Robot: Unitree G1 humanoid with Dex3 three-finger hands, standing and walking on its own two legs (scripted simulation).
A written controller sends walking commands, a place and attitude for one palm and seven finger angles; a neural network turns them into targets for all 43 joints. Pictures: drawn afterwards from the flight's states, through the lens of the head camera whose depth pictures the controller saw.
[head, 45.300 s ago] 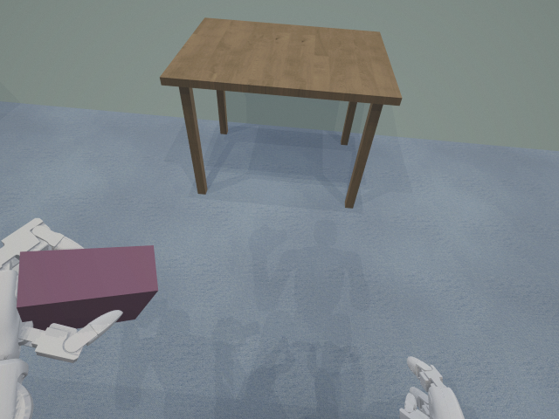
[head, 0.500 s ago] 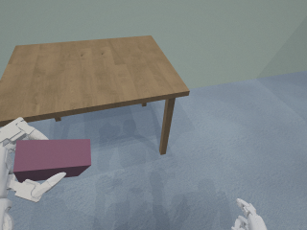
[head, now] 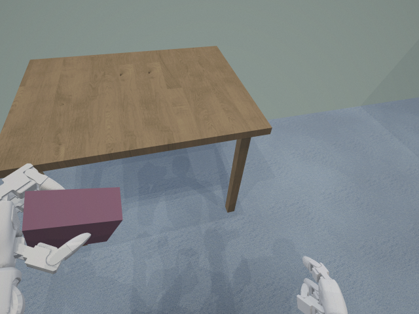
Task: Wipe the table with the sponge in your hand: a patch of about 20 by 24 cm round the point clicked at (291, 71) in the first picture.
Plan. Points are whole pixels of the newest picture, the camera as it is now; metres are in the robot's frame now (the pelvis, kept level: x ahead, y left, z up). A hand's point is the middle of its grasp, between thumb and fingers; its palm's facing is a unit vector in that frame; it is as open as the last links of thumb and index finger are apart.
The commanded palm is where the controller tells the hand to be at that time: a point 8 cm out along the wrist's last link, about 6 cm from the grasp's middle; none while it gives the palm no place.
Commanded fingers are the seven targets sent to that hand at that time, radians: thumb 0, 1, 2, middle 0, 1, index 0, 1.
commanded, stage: stop stepping back and stand still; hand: left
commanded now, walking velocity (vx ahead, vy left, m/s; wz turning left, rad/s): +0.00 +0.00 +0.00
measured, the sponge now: (86, 219) +0.22 +0.21 +0.12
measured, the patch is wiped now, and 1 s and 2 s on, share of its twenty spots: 1.00 1.00 1.00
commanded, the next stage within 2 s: stand and wait in 0.42 s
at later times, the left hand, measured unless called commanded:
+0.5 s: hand (49, 217) +0.21 +0.25 +0.15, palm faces +0.38 -0.86 -0.34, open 9.4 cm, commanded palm +0.16 +0.28 +0.18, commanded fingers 0.00 0.10 1.30 -1.20 -1.60 -1.20 -1.60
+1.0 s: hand (64, 219) +0.21 +0.23 +0.14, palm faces +0.37 -0.86 -0.36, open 9.4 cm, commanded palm +0.16 +0.27 +0.18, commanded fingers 0.00 0.10 1.30 -1.20 -1.60 -1.20 -1.60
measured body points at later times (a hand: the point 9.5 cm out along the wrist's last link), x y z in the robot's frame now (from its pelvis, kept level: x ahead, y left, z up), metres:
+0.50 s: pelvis +0.00 +0.01 +0.00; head -0.01 +0.01 +0.45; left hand +0.18 +0.29 +0.17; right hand +0.17 -0.22 -0.07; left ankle +0.00 +0.10 -0.74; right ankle +0.03 -0.13 -0.74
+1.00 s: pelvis +0.00 -0.01 +0.00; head +0.00 -0.01 +0.45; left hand +0.19 +0.27 +0.17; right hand +0.17 -0.25 -0.08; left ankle +0.00 +0.10 -0.74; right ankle +0.03 -0.13 -0.74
